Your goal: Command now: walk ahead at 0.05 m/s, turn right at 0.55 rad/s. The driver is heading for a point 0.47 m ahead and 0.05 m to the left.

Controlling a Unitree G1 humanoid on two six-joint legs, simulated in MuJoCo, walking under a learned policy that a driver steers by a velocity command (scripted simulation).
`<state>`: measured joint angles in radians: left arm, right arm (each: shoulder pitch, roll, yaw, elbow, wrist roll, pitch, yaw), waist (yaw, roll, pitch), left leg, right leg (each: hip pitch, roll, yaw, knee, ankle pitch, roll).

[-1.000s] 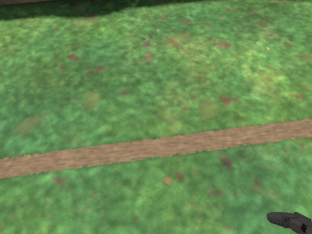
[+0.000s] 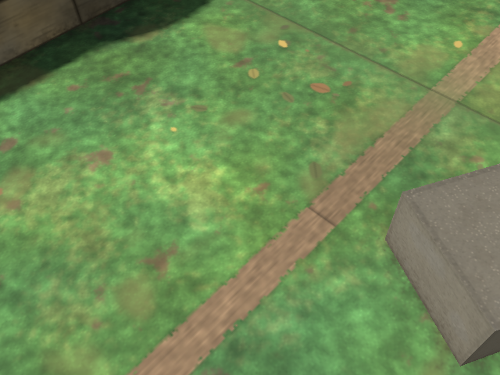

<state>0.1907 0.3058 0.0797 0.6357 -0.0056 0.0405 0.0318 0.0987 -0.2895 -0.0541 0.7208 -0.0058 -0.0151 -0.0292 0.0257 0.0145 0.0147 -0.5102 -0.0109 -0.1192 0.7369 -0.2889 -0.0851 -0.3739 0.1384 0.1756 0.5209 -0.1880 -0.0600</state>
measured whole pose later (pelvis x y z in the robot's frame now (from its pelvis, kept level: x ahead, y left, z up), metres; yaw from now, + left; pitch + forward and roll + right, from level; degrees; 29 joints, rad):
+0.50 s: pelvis +0.02 +0.00 +0.00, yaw -6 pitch +0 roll +0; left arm 0.19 0.23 0.03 0.71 0.02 0.04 0.01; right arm 0.18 -0.25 -0.03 0.77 -0.03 -0.01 0.00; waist -0.03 0.02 0.03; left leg -0.27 0.03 -0.04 0.51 -0.23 -0.05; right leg -0.22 0.02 0.06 0.52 -0.30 0.00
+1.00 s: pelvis +0.12 +0.03 +0.01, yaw -6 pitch +1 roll -1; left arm 0.23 0.30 0.07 0.75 -0.01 -0.06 0.00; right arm 0.40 -0.25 -0.03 0.85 0.00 -0.09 0.02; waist -0.04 -0.03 0.00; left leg -0.09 -0.03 0.02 0.33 -0.26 0.06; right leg -0.54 -0.06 0.02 1.03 -0.22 -0.03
